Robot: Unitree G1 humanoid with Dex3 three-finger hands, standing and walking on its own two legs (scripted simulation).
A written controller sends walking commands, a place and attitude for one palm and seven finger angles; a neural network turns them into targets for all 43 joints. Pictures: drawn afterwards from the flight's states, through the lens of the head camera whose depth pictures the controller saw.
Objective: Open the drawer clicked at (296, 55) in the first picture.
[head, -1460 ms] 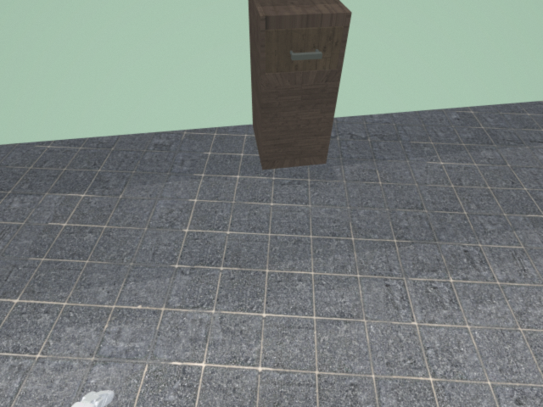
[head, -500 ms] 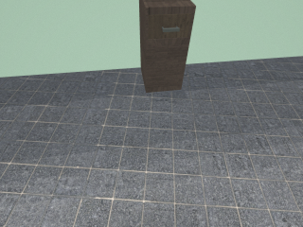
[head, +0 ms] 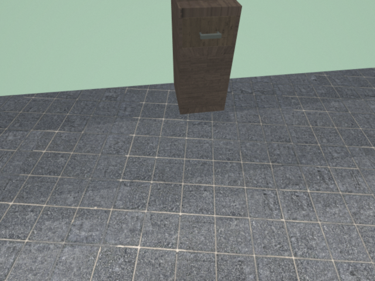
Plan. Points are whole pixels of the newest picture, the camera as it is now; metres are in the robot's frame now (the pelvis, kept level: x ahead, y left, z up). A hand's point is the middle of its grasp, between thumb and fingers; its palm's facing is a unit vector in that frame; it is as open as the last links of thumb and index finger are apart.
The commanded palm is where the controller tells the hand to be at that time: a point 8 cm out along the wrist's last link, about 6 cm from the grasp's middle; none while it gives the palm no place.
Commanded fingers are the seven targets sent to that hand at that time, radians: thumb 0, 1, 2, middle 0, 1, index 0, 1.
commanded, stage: walk to a spot facing it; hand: left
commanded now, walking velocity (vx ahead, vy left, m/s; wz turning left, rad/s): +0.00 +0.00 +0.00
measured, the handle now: (210, 34) +1.49 -0.06 -0.12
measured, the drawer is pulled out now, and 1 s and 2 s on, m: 0.00 0.00 0.00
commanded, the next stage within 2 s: none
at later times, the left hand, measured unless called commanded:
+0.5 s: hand out of the picture +0.11 +0.16 -0.18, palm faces -0.14 -0.96 -0.23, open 7.4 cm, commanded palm none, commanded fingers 0.00 0.90 0.90 -0.20 -0.30 -0.20 -0.30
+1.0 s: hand (140, 238) +0.27 +0.15 -0.20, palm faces -0.29 -0.94 -0.18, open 7.4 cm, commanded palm none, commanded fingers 0.00 0.90 0.90 -0.20 -0.30 -0.20 -0.30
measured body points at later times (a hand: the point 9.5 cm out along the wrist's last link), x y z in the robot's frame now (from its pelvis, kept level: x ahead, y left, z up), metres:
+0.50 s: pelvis +0.06 -0.04 -0.03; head +0.07 -0.06 +0.42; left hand +0.11 +0.21 -0.17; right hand +0.01 -0.29 -0.19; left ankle +0.01 +0.11 -0.72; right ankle +0.06 -0.12 -0.75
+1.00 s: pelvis +0.27 -0.04 -0.03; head +0.30 -0.03 +0.42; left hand +0.29 +0.20 -0.19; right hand +0.32 -0.30 -0.14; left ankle +0.39 +0.03 -0.75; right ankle +0.07 -0.12 -0.73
